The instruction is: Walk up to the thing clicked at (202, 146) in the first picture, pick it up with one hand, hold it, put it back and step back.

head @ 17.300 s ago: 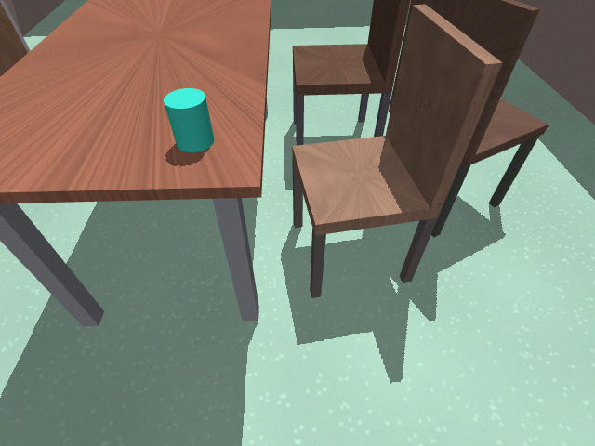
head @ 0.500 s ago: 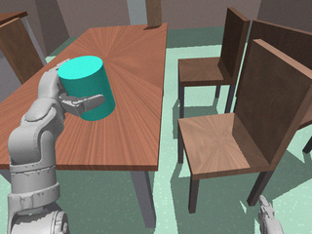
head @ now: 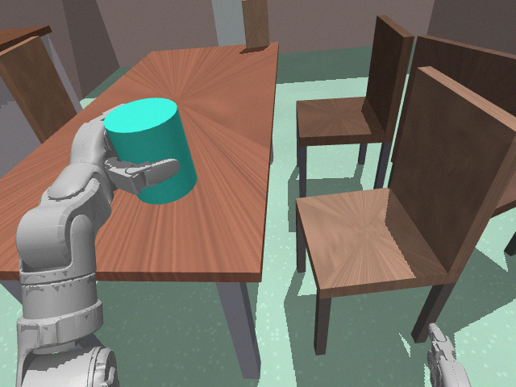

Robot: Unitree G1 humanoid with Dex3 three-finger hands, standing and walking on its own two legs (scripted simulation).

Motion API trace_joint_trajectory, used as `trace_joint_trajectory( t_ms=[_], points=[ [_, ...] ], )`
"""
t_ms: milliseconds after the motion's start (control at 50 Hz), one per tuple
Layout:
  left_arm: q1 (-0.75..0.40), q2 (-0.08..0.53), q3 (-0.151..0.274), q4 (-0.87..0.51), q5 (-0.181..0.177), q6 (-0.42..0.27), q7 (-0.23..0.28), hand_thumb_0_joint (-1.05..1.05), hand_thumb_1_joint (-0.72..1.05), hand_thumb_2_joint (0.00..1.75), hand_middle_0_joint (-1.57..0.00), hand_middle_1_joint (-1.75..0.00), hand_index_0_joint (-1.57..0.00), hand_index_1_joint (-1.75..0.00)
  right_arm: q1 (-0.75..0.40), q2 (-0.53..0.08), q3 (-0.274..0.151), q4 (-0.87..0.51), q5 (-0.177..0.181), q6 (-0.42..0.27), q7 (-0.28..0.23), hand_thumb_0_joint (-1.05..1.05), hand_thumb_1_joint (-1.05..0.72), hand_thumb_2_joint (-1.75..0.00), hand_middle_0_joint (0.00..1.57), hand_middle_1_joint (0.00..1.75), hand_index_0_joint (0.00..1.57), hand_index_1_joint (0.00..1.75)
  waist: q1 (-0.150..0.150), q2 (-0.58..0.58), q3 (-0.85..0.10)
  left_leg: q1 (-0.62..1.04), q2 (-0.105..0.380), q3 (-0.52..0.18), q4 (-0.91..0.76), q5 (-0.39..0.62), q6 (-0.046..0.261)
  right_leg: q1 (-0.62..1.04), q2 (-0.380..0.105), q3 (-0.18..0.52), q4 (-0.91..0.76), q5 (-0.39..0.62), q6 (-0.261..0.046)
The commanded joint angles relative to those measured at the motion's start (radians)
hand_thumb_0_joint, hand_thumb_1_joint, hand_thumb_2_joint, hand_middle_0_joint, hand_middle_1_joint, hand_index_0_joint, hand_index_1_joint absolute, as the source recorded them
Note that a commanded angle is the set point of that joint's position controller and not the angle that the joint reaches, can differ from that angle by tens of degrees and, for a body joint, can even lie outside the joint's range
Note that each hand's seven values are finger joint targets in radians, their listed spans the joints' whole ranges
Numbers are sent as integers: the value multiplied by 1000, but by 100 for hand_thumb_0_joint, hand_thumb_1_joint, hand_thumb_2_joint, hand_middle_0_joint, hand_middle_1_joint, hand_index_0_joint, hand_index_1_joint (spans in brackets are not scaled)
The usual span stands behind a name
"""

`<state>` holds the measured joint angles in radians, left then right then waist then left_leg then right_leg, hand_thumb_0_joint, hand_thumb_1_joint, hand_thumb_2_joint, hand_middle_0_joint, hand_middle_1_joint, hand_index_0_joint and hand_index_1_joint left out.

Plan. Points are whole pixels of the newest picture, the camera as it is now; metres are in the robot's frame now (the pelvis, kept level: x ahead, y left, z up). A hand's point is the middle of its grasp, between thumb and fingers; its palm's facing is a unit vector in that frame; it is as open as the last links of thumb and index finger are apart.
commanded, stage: hold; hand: left
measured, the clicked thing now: (155, 151) +0.35 +0.15 +0.27
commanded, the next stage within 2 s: crouch in 1.78 s
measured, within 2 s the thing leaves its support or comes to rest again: neither
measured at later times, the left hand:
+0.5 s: hand (143, 151) +0.33 +0.16 +0.28, palm faces +0.09 -1.00 -0.02, open 11.8 cm
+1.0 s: hand (138, 150) +0.34 +0.17 +0.28, palm faces +0.12 -0.99 -0.03, open 11.8 cm
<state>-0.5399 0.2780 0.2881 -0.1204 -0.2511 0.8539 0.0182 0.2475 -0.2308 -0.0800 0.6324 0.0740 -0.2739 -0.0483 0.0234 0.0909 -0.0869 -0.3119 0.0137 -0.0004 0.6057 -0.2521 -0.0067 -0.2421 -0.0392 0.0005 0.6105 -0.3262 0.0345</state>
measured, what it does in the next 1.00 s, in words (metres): stands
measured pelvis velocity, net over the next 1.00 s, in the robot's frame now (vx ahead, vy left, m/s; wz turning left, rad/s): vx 0.00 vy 0.00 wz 0.00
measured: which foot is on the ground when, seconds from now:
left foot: down 0.00-1.00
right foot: down 0.00-1.00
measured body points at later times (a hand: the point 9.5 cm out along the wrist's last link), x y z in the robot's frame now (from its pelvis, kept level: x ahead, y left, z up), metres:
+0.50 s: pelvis +0.00 +0.00 +0.00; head -0.05 -0.04 +0.44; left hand +0.32 +0.21 +0.28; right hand +0.18 -0.25 -0.07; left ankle +0.05 +0.12 -0.73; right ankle +0.00 -0.14 -0.73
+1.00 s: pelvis +0.00 +0.00 +0.00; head -0.05 -0.03 +0.44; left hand +0.32 +0.22 +0.28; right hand +0.18 -0.25 -0.07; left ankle +0.05 +0.12 -0.73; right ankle +0.00 -0.14 -0.73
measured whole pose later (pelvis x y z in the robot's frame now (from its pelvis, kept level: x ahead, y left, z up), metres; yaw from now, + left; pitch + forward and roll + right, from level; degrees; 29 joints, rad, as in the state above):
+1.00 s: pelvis +0.00 +0.00 +0.00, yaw +0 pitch -2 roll +0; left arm -0.52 0.30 0.30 -0.15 -0.25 0.82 -0.01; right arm 0.23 -0.23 -0.07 0.67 0.06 -0.31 -0.08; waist 0.03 0.10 -0.09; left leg -0.32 0.01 0.00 0.62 -0.26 0.00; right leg -0.25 -0.04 0.00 0.62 -0.33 0.04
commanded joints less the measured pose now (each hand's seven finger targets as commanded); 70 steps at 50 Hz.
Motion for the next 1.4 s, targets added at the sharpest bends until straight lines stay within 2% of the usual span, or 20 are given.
trace_joint_trajectory(
  t_ms=[0,40,180,300,460,520,580,640,720,760,820,1040,1080,1100,1120,1220,1240,1260,1280,1380],
  points=[
    [-578,255,111,-312,-22,-147,9,0,-5,126,-122,-142,-124,-143,-138,-110,-41,-177,0,-71,-10,0,52,-6,5,5,5,5,2,-90,-222,174,-23,15,-73,101,21,-63,40,-54,-122,131,-20],
    [-583,288,131,-329,-19,-160,14,0,-4,127,-121,-142,-123,-143,-139,-102,-40,-169,3,-73,-14,0,51,-6,5,5,5,5,7,-56,-234,174,-26,19,-69,105,20,-66,35,-49,-121,136,-22],
    [-564,272,106,-429,-21,-176,4,0,-7,127,-123,-143,-125,-144,-151,-94,-28,-175,-5,-95,-23,0,50,-7,5,5,5,5,2,-20,-260,189,-20,14,-61,102,13,-70,42,-56,-109,125,-28],
    [-525,228,67,-292,-29,-134,-34,0,-4,130,-124,-145,-126,-146,-178,-119,-29,-150,-9,-100,-36,0,52,-6,5,5,5,5,-6,-46,-211,163,-19,10,-80,57,15,-83,46,-55,-120,97,-27],
    [-505,238,110,-214,-39,-116,-26,0,1,130,-124,-145,-127,-146,-135,-117,-38,-150,2,-91,-29,0,52,-6,5,5,5,5,-5,-120,-192,160,-24,16,-73,85,23,-79,45,-57,-125,118,-19],
    [-561,282,136,-281,-33,-138,-7,0,-1,130,-123,-144,-125,-145,-118,-106,-36,-155,2,-85,-27,0,53,-6,5,5,5,5,3,-91,-198,161,-26,21,-72,87,20,-84,43,-53,-121,119,-20],
    [-520,225,100,-253,-28,-147,3,0,0,129,-121,-143,-123,-144,-136,-92,-23,-175,1,-89,-24,0,52,-6,5,5,5,5,7,-90,-193,147,-26,20,-73,75,17,-81,41,-53,-119,107,-23],
    [-587,293,125,-400,-15,-180,8,0,-1,128,-122,-143,-124,-144,-128,-101,-36,-167,1,-91,-25,0,52,-6,5,5,5,5,10,11,-291,208,-22,14,-59,126,9,-71,39,-54,-98,150,-32],
    [-551,264,101,-393,-14,-185,7,0,-6,127,-123,-143,-125,-144,-178,-105,-30,-169,-9,-106,-34,0,51,-7,5,5,5,5,9,-16,-268,182,-26,17,-50,130,16,-58,38,-47,-101,158,-26],
    [-569,312,133,-399,-15,-186,0,0,-8,128,-124,-144,-126,-145,-171,-108,-32,-163,-11,-110,-43,0,50,-7,5,5,5,5,9,-20,-283,193,-26,17,-48,134,17,-57,38,-46,-102,159,-24],
    [-490,222,78,-280,-24,-159,-19,0,-10,131,-126,-147,-128,-148,-190,-99,-21,-150,-14,-110,-48,0,50,-7,5,5,5,5,0,-54,-236,169,-22,16,-56,122,19,-62,42,-53,-106,154,-23],
    [-554,257,101,-266,-27,-132,-24,0,-4,130,-125,-146,-127,-146,-109,-116,-42,-142,-3,-95,-32,0,52,-6,5,5,5,5,-16,-101,-200,176,-18,13,-71,104,20,-94,50,-60,-109,141,-21],
    [-528,219,87,-228,-27,-129,-15,0,-3,131,-123,-146,-126,-147,-122,-100,-32,-150,-2,-95,-30,0,52,-6,5,5,5,5,-10,-88,-192,161,-20,15,-73,96,18,-90,46,-56,-110,136,-23],
    [-558,246,101,-299,-27,-138,-7,0,-2,130,-122,-144,-124,-145,-140,-97,-30,-138,0,-95,-28,0,53,-6,5,5,5,5,11,-47,-205,165,-22,13,-74,95,13,-88,45,-58,-105,129,-27],
    [-566,249,104,-290,-27,-143,-4,0,-2,130,-122,-144,-124,-145,-129,-102,-40,-147,1,-98,-28,0,52,-6,5,5,5,5,-7,-50,-223,186,-18,11,-72,88,12,-93,44,-59,-102,127,-26],
    [-594,283,118,-381,-16,-172,11,0,-4,129,-122,-143,-124,-144,-140,-109,-41,-164,-4,-102,-26,0,51,-7,5,5,5,5,3,-21,-274,198,-22,17,-52,140,14,-65,42,-53,-95,166,-28],
    [-539,248,107,-297,-16,-167,9,0,-7,129,-122,-144,-124,-145,-146,-106,-39,-171,-6,-103,-27,0,51,-7,5,5,5,5,1,-63,-262,186,-17,11,-55,139,15,-56,45,-57,-96,164,-26],
    [-574,273,109,-401,-13,-178,10,0,-6,128,-121,-143,-123,-144,-161,-93,-24,-159,-6,-103,-25,0,51,-7,5,5,5,5,19,-7,-267,187,-21,14,-57,139,10,-61,43,-55,-93,160,-31],
    [-578,273,113,-386,-14,-179,9,0,-8,128,-121,-143,-123,-144,-161,-101,-37,-175,-8,-106,-27,0,51,-7,5,5,5,5,8,-17,-291,198,-19,15,-53,141,11,-57,43,-54,-93,163,-30],
    [-543,264,107,-362,-19,-165,-7,0,-7,130,-123,-145,-125,-146,-171,-108,-34,-141,-13,-108,-33,0,51,-7,5,5,5,5,9,-14,-245,176,-14,10,-67,101,10,-70,47,-57,-101,130,-30]
  ],
)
